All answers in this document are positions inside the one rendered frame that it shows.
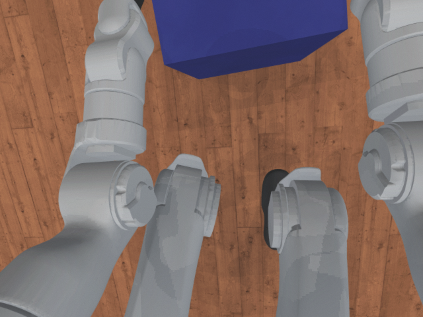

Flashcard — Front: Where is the left robot shin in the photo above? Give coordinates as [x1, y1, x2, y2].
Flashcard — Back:
[154, 153, 208, 206]

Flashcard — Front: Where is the robot left upper arm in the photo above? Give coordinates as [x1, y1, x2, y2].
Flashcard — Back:
[0, 160, 157, 317]

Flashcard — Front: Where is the robot right upper arm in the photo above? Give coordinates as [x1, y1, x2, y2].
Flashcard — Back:
[358, 121, 423, 304]

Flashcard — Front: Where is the left robot forearm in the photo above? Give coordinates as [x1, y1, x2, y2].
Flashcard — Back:
[58, 0, 154, 201]

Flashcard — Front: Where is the right robot foot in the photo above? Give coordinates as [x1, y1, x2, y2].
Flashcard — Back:
[261, 169, 289, 250]

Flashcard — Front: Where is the carton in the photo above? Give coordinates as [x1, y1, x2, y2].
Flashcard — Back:
[152, 0, 348, 79]

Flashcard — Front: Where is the right robot forearm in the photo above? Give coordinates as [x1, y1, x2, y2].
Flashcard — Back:
[350, 0, 423, 124]

